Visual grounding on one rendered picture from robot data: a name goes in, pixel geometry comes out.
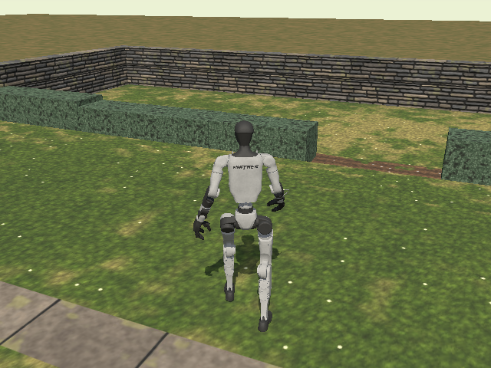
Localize robot right hand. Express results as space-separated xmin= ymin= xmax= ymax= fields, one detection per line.
xmin=267 ymin=199 xmax=285 ymax=212

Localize robot right forearm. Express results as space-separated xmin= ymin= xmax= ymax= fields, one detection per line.
xmin=274 ymin=182 xmax=285 ymax=203

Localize right robot upper arm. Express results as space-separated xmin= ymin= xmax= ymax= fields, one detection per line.
xmin=260 ymin=153 xmax=282 ymax=194

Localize robot head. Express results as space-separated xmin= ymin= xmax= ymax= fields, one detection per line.
xmin=232 ymin=120 xmax=258 ymax=157

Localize left robot upper arm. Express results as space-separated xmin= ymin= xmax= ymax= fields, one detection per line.
xmin=208 ymin=155 xmax=229 ymax=199

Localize robot left forearm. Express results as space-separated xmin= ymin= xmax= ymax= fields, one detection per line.
xmin=196 ymin=186 xmax=214 ymax=222

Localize robot right foot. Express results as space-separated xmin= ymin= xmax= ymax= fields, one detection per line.
xmin=258 ymin=310 xmax=272 ymax=332

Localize robot left hand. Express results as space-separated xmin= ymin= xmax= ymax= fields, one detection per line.
xmin=193 ymin=219 xmax=211 ymax=240

